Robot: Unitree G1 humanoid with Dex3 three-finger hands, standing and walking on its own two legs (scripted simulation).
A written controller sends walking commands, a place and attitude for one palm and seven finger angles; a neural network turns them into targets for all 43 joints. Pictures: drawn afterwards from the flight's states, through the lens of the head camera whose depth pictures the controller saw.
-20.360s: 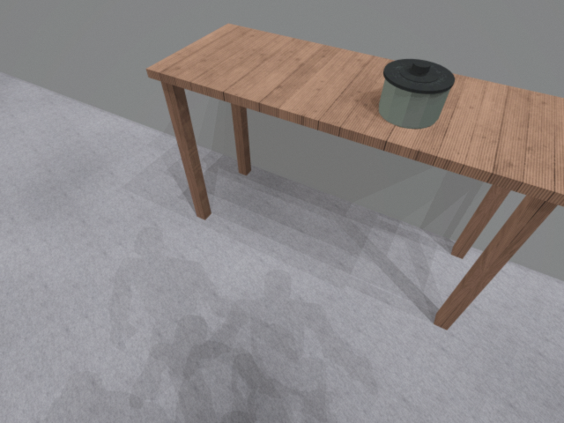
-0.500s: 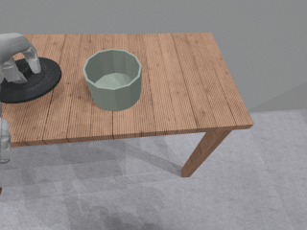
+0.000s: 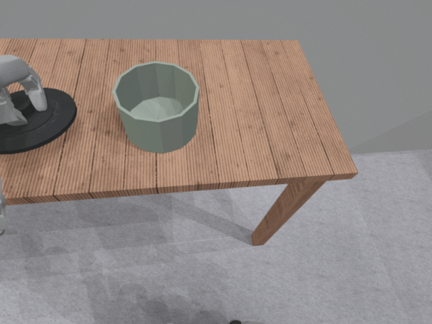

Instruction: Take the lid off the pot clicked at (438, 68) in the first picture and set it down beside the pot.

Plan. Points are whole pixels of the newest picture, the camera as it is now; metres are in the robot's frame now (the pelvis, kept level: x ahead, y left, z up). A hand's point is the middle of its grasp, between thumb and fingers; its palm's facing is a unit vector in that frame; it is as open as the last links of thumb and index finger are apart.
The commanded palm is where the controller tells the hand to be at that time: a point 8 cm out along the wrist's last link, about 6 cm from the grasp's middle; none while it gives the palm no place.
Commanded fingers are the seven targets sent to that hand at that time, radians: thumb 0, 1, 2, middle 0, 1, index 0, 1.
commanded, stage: lower the lid onto the table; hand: left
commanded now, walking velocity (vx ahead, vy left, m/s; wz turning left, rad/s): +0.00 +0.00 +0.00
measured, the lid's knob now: (19, 107) +0.50 +0.32 +0.08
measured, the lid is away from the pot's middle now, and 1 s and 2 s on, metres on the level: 0.24 0.25 0.24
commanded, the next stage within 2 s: open the fingers wide in 0.62 s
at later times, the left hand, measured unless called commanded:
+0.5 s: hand (24, 120) +0.48 +0.31 +0.07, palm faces -0.52 -0.12 -0.84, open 6.5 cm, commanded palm +0.55 +0.31 +0.13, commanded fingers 0.00 0.78 0.83 -0.84 -1.07 -0.91 -1.08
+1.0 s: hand (24, 131) +0.47 +0.31 +0.06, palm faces -0.45 -0.10 -0.89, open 6.5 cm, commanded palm +0.50 +0.30 +0.12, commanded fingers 0.00 0.53 0.67 -0.63 -1.04 -0.67 -1.05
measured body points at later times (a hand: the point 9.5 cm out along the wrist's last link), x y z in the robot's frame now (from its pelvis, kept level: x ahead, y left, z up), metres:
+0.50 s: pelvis -0.01 +0.00 -0.01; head +0.10 +0.03 +0.43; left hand +0.50 +0.31 +0.12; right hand -0.05 -0.27 -0.12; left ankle -0.02 +0.07 -0.72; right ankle -0.01 -0.15 -0.72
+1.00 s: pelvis -0.01 +0.00 -0.01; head +0.10 +0.02 +0.43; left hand +0.48 +0.31 +0.11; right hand -0.03 -0.27 -0.12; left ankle -0.02 +0.07 -0.72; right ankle -0.01 -0.15 -0.72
